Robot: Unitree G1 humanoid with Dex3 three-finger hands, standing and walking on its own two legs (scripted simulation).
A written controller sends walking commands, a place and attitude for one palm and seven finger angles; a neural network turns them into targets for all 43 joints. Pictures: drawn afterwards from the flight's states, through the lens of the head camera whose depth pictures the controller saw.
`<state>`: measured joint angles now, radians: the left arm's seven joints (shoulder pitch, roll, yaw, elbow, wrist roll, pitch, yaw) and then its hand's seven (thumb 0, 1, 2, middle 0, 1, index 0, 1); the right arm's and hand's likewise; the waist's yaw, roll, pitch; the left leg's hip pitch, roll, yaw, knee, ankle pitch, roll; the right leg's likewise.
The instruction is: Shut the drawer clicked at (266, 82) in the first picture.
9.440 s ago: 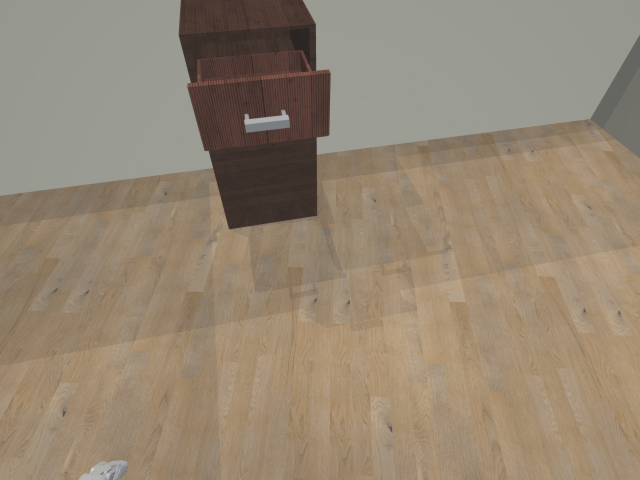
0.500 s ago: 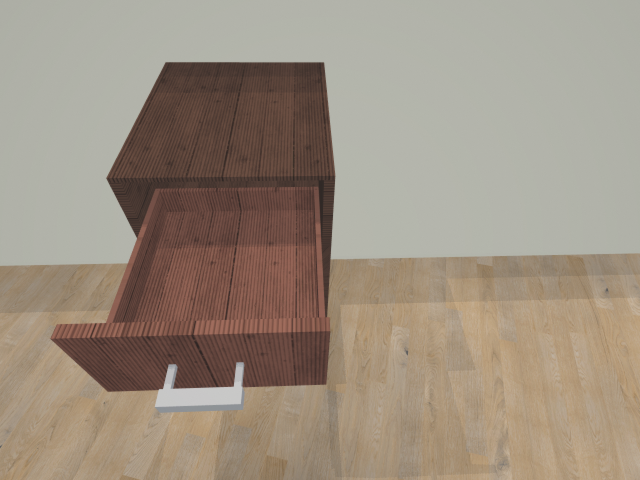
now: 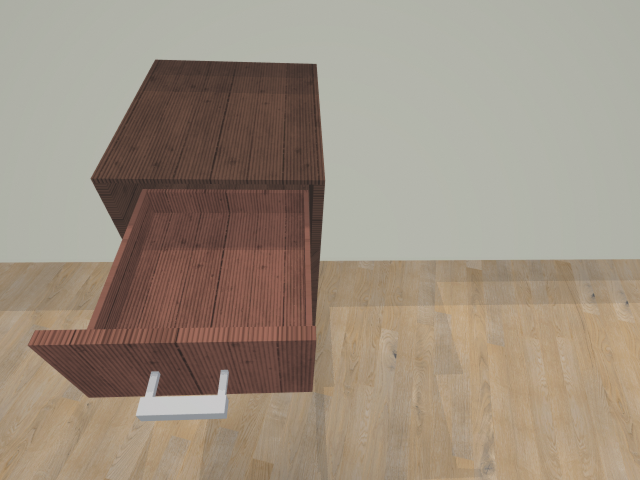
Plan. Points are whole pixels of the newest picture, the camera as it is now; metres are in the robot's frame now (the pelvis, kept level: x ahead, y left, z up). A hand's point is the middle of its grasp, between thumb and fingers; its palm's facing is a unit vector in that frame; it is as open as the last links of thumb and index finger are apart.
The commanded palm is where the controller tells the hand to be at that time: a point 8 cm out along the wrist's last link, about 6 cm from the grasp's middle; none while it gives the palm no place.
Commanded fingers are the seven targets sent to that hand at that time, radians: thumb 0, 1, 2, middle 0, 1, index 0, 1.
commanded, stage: look again from close up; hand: left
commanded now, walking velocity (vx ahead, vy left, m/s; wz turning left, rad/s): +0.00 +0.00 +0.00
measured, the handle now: (186, 392) +0.24 +0.20 -0.06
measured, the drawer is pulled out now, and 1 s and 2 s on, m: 0.30 0.29 0.29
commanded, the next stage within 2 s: raise the hand and make a fist in 0.10 s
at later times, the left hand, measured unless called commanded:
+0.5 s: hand out of the picture +0.12 +0.16 -0.07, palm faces +0.25 -0.97 -0.05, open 7.1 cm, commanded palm +0.07 +0.20 -0.05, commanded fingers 0.00 0.90 0.90 -0.52 -0.65 -0.52 -0.65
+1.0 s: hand out of the picture +0.10 +0.15 -0.02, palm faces +0.11 -0.99 -0.06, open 4.0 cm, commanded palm +0.05 +0.20 -0.01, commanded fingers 0.00 0.90 0.90 -1.02 -1.19 -1.02 -1.19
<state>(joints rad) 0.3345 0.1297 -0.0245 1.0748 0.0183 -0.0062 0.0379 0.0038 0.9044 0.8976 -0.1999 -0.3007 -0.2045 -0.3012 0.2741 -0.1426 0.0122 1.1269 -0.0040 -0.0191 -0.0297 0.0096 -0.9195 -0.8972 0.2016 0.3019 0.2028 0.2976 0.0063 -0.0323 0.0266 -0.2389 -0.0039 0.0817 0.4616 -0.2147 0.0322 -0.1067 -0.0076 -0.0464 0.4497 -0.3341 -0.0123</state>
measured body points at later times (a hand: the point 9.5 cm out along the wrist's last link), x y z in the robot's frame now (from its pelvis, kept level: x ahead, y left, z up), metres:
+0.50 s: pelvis -0.03 -0.02 -0.05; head -0.01 -0.03 +0.40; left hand +0.10 +0.21 -0.06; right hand +0.15 -0.28 -0.12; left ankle +0.02 +0.10 -0.74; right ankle -0.06 -0.11 -0.74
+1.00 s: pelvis -0.06 -0.03 -0.08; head -0.03 -0.04 +0.37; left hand +0.09 +0.20 -0.01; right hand +0.11 -0.25 -0.17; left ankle +0.02 +0.10 -0.74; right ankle -0.06 -0.11 -0.74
